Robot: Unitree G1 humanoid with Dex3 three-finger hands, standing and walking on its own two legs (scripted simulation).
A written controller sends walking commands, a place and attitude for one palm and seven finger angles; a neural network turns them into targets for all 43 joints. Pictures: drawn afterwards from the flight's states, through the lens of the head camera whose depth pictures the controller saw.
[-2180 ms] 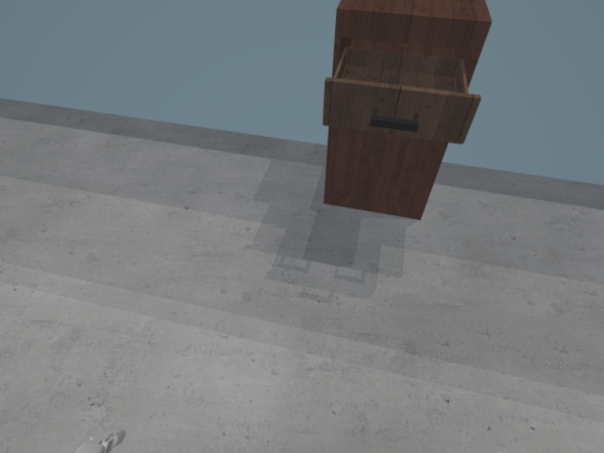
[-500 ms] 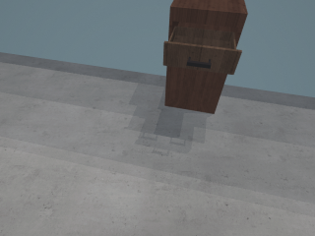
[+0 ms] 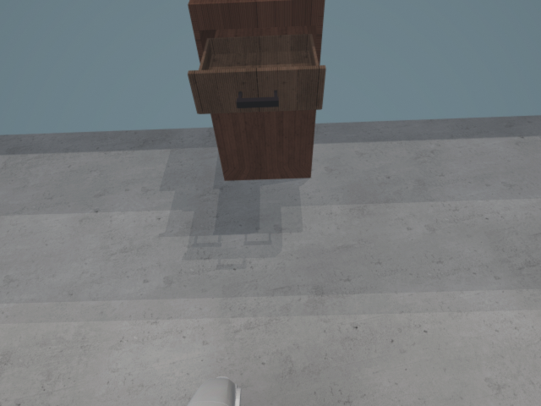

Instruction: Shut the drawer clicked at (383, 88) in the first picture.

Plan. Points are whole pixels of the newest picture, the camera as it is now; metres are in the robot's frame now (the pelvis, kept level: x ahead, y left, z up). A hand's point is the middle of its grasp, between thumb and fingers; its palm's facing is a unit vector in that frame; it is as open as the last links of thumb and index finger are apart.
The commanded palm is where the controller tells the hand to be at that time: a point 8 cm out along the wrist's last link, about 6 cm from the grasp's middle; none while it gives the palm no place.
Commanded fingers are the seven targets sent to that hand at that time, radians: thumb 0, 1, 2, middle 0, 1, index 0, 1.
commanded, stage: walk to a spot facing it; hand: left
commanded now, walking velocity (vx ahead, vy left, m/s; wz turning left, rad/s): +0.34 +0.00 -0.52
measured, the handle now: (257, 98) +0.95 +0.13 -0.08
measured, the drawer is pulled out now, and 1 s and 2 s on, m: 0.30 0.30 0.30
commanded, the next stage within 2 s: none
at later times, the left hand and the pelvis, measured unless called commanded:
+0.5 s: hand (150, 338) +0.26 +0.28 -0.19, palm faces -0.18 -0.96 -0.20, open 7.4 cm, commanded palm none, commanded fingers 0.00 0.90 0.90 -0.20 -0.30 -0.20 -0.30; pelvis +0.20 +0.08 -0.01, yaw -18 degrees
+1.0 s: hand (257, 225) +0.55 +0.10 -0.19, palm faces -0.58 -0.79 -0.16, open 7.4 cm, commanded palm none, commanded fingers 0.00 0.90 0.90 -0.20 -0.30 -0.20 -0.30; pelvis +0.34 +0.04 -0.03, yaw -34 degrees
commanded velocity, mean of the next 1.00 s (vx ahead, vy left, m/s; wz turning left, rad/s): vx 0.15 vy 0.00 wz -0.58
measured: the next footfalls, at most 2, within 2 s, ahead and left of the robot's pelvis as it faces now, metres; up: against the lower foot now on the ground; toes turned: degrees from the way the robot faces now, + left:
left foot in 0.34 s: +0.28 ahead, +0.14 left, +0.00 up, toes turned -7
right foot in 0.94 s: +0.37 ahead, -0.08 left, +0.00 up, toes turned -39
